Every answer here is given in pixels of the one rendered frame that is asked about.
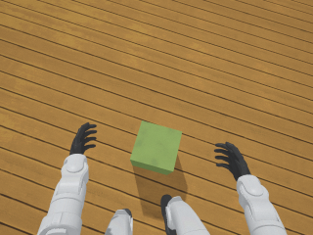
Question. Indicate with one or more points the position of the left robot hand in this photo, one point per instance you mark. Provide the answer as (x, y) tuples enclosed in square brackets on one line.
[(77, 146)]

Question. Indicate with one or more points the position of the robot right thigh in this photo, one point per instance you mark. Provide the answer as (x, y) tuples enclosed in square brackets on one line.
[(182, 217)]

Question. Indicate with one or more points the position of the robot left forearm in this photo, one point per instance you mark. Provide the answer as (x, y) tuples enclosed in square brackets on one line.
[(64, 214)]

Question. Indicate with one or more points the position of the robot left shin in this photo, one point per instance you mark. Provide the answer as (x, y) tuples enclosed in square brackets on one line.
[(121, 212)]

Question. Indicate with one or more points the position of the carton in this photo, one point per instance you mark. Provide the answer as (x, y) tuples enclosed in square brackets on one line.
[(156, 148)]

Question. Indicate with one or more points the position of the robot right forearm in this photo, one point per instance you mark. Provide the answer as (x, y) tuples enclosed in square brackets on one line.
[(261, 216)]

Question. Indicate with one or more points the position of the right robot hand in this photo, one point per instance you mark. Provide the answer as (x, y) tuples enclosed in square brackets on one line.
[(236, 162)]

